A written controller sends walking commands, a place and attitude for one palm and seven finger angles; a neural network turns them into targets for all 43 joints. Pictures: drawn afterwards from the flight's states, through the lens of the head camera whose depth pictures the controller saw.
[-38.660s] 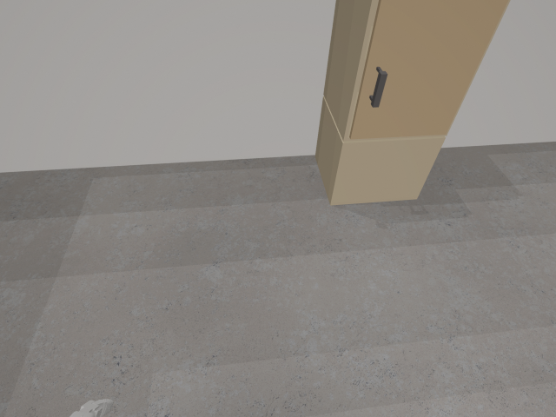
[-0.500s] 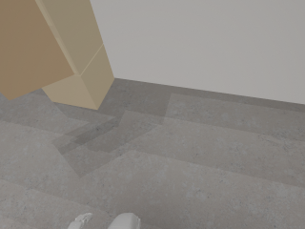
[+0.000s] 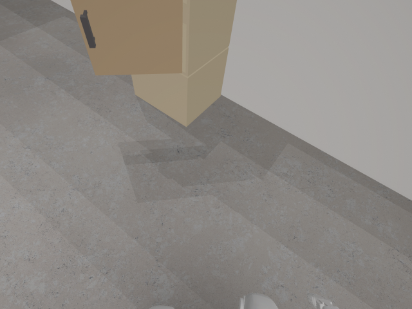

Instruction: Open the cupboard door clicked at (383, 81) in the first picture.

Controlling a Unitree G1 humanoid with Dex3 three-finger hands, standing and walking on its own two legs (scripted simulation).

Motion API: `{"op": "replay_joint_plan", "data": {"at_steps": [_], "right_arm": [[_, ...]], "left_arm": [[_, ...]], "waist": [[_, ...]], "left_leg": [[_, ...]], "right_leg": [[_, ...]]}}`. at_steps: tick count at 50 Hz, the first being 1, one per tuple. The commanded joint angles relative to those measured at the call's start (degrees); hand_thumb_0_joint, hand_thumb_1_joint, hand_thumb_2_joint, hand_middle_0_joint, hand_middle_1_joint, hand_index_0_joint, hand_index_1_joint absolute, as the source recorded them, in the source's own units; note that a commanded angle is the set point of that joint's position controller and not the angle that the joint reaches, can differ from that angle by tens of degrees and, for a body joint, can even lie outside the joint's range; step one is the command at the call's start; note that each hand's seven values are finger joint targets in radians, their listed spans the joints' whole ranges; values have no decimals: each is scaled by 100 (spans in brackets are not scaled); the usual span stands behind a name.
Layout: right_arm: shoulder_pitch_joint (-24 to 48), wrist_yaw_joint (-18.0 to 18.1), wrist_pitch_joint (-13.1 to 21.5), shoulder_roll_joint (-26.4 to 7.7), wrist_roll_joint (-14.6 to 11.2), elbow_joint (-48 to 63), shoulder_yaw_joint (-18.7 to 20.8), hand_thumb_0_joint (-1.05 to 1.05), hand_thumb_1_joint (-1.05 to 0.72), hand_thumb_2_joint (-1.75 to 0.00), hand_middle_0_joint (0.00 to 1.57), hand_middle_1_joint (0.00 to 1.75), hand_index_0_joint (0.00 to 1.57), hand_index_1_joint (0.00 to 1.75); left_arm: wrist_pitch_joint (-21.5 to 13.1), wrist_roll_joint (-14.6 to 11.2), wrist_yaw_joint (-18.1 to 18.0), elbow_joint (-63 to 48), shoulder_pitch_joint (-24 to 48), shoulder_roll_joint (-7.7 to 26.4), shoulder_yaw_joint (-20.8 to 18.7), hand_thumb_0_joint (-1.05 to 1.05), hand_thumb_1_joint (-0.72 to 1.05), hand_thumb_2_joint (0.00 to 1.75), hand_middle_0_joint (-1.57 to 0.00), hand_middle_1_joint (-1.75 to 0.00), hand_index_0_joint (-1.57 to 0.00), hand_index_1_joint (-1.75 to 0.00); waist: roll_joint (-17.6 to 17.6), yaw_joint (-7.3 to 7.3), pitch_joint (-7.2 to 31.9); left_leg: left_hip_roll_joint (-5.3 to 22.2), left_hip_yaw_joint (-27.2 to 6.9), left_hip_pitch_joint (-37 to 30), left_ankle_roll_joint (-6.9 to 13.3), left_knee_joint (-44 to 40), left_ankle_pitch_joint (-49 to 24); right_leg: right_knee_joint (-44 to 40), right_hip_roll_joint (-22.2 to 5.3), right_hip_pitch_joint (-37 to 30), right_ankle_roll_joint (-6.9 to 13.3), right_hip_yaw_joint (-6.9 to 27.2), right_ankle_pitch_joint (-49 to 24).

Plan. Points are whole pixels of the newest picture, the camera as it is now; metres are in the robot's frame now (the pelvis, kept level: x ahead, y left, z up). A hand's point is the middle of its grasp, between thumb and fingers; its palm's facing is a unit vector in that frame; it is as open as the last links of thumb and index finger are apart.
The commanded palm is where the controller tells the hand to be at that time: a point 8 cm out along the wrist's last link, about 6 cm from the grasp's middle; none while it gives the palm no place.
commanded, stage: turn to face it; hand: left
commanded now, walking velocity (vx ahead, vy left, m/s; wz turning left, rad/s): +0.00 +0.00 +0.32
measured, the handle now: (88, 29) +1.06 +0.56 -0.10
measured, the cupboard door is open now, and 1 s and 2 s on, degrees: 45 45 45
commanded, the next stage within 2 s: take the last steps up to it in 0.38 s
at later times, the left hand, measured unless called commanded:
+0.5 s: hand out of the picture +0.07 +0.12 -0.15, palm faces +0.14 -0.96 -0.25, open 7.4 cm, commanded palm none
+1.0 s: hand out of the picture -0.14 +0.13 -0.17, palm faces +0.43 -0.89 -0.15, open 7.4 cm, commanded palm none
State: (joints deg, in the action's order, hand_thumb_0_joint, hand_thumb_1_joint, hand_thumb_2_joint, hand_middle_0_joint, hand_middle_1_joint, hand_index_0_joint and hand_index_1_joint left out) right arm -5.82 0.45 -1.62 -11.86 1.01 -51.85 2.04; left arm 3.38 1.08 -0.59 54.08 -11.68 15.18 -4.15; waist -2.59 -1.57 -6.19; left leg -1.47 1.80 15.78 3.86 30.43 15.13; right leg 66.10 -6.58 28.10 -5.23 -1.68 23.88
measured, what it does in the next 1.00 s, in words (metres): steps on the spot, turning left: right foot, then left foot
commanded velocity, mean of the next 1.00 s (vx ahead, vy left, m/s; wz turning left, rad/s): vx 0.16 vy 0.06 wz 0.17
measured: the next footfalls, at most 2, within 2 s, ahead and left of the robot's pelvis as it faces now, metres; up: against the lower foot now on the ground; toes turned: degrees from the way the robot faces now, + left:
right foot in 0.36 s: +0.02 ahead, -0.15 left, +0.00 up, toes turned +3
left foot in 1.00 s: +0.09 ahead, +0.17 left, +0.00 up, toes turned +23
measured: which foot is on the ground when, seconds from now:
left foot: down 0.00-0.36, up 0.38-0.98, down 1.00-1.00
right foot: up 0.00-0.34, down 0.36-1.00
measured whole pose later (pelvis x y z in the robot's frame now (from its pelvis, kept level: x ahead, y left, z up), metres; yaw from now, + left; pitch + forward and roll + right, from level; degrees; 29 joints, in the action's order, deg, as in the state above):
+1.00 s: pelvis +0.05 +0.04 -0.01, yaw +17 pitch +0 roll +0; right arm -3.3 -2.1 0.1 -11.1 1.0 -55.7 2.5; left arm -1.7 1.7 -0.3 66.9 -30.7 8.1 -2.2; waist -1.9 -5.4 -3.4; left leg 2.1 5.5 19.3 -0.6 32.3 15.1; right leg 28.1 -10.1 2.5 -5.0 -11.8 23.7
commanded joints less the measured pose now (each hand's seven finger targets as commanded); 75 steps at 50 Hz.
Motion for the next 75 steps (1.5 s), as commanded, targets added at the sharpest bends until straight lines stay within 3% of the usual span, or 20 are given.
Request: {"op": "replay_joint_plan", "data": {"at_steps": [1, 12, 16, 17, 18, 19, 20, 21, 24, 34, 39, 45, 48, 49, 50, 51, 52, 58, 64, 75], "right_arm": [[-487, 84, 167, -1098, -20, 167, 253, 0, -90, -90, 20, 30, 20, 30], [-920, 111, 112, -998, 57, -104, 284, 0, -90, -90, 20, 30, 20, 30], [-721, 105, 86, -910, -6, -123, 297, 0, -90, -90, 20, 30, 20, 30], [-740, 66, 104, -723, -57, -133, 284, 0, -90, -90, 20, 30, 20, 30], [-752, 33, 104, -335, -93, -51, 229, 0, -90, -90, 20, 30, 20, 30], [-660, 44, 17, -526, -58, -18, 276, 0, -90, -90, 20, 30, 20, 30], [-669, 15, -40, -503, 0, -119, 294, 0, -90, -90, 20, 30, 20, 30], [-781, 17, -110, -512, 21, -285, 320, 0, -90, -90, 20, 30, 20, 30], [-879, -11, -163, -426, -20, -503, 300, 0, -90, -90, 20, 30, 20, 30], [-40, -170, -80, -367, 64, -343, 267, 0, -90, -90, 20, 30, 20, 30], [368, -246, -5, -301, 47, -186, 199, 0, -90, -90, 20, 30, 20, 30], [532, -313, 149, -81, -4, -70, 75, 0, -90, -90, 20, 30, 20, 30], [-708, -231, 279, -359, 4, -454, 144, 0, -90, -90, 20, 30, 20, 30], [-1556, -153, 331, -844, 19, -708, 272, 0, -90, -90, 20, 30, 20, 30], [-2305, -61, 381, -1431, 69, -840, 434, 0, -90, -90, 20, 30, 20, 30], [-2443, 32, 306, -1564, 25, -878, 436, 0, -90, -90, 20, 30, 20, 30], [-1999, 57, 303, -1394, 37, -770, 382, 0, -90, -90, 20, 30, 20, 30], [-1318, 134, 598, -307, -4, -694, 60, 0, -90, -90, 20, 30, 20, 30], [-1769, 195, 646, -203, 16, -850, 31, 0, -90, -90, 20, 30, 20, 30], [-2948, 245, 594, -270, 114, -1438, -59, 0, -90, -90, 20, 30, 20, 30]], "left_arm": [[-133, 20, 4, -375, -135, 348, -71, 0, 90, 90, -20, -30, -20, -30], [-182, -51, -31, -556, 501, 116, 47, 0, 90, 90, -20, -30, -20, -30], [-286, -97, -77, -316, -151, 123, 21, 0, 90, 90, -20, -30, -20, -30], [-362, -58, -109, -240, -392, 376, -22, 0, 90, 90, -20, -30, -20, -30], [-405, 26, -164, -182, -541, 810, -113, 0, 90, 90, -20, -30, -20, -30], [-395, 17, -154, -239, -445, 906, -55, 0, 90, 90, -20, -30, -20, -30], [-394, -5, -152, -311, -182, 660, 18, 0, 90, 90, -20, -30, -20, -30], [-429, -17, -162, -310, 6, 481, 27, 0, 90, 90, -20, -30, -20, -30], [-467, -72, -155, -281, -19, 214, 98, 0, 90, 90, -20, -30, -20, -30], [-679, 13, -102, 270, -1247, 196, 1, 0, 90, 90, -20, -30, -20, -30], [-744, 61, -70, 567, -1592, 185, 9, 0, 90, 90, -20, -30, -20, -30], [-699, 110, -29, 786, -1573, 303, 22, 0, 90, 90, -20, -30, -20, -30], [-638, 75, -14, 811, -1271, 321, 9, 0, 90, 90, -20, -30, -20, -30], [-617, 47, 17, 756, -1330, 49, 64, 0, 90, 90, -20, -30, -20, -30], [-597, 3, 29, 581, -1403, -277, 120, 0, 90, 90, -20, -30, -20, -30], [-558, 20, -23, 400, -1008, -244, 147, 0, 90, 90, -20, -30, -20, -30], [-584, 0, -13, 345, -815, -225, 126, 0, 90, 90, -20, -30, -20, -30], [-424, 36, 79, 697, -1081, -441, 55, 0, 90, 90, -20, -30, -20, -30], [-331, 36, 106, 366, -338, -362, 12, 0, 90, 90, -20, -30, -20, -30], [-427, -2, 174, -297, 1435, -411, 217, 0, 90, 90, -20, -30, -20, -30]], "waist": [[845, 169, 931], [1167, 343, 945], [897, 19, 1156], [295, -67, 1254], [-1203, -92, 1212], [-1161, -87, 972], [-697, 55, 673], [-1099, 192, 528], [-734, 285, 416], [-387, -167, 14], [-553, -231, -47], [-920, -172, -182], [-467, 442, 269], [735, 777, 850], [2292, 974, 1299], [1782, 1004, 1213], [952, 775, 804], [683, 27, 205], [746, 33, 202], [715, 517, -16]], "left_leg": [[1384, -1190, -981, 497, -1147, -2923], [1443, -1843, -819, 694, -915, -2921], [1086, -1812, -139, 346, -396, -2451], [760, -1530, 489, 29, 13, -1492], [-106, -548, 1494, -431, 1028, 756], [-143, -500, 1363, -496, 2145, 2037], [-51, -617, 1466, -509, 2851, 1768], [26, -630, 1574, -568, 3299, 1552], [144, -501, 1582, -682, 3692, 764], [582, -428, 2537, -739, 3379, 119], [629, -177, 2530, -702, 2619, 23], [328, 417, 831, -481, 865, 199], [101, 640, -1335, -399, -246, -89], [644, 59, -2441, -317, -475, 232], [2154, -2277, -3036, 159, -1191, 445], [2528, -2600, -2633, 454, -1677, 288], [2536, -2342, -1983, 589, -1750, 496], [1681, -454, -866, 222, -1948, -2077], [1646, -193, -1380, 96, -1811, -3355], [1706, 31, -2316, 192, -1313, -5078]], "right_leg": [[66, 45, 350, -96, 145, -463], [-1972, 413, -541, 20, 45, 227], [-4019, 549, -2104, 148, -50, -1153], [-4639, 72, -2974, 245, 416, -1769], [-4833, -1336, -3472, 737, 1728, -2542], [-4899, -2074, -2513, 1314, 1929, -3124], [-4827, -1709, -2245, 1403, 1416, -3436], [-4792, -1396, -2151, 1276, 1250, -3776], [-4613, -883, -2286, 949, 348, -4527], [-5518, -1533, -2902, 1124, 846, -1422], [-5610, -1540, -3029, 1176, 529, -1382], [-5307, -1372, -2023, 1017, -130, -1718], [-4194, -987, -1096, 757, -605, -1358], [-2756, -536, -588, 593, -932, -755], [-835, 240, 647, 306, -1019, 1266], [136, 190, 985, 475, -235, 1214], [516, -75, 1038, 593, -42, 759], [356, -89, 537, 454, 150, -928], [-84, 95, 1098, 450, 190, -1474], [-2201, 390, 796, 740, -462, -1036]]}}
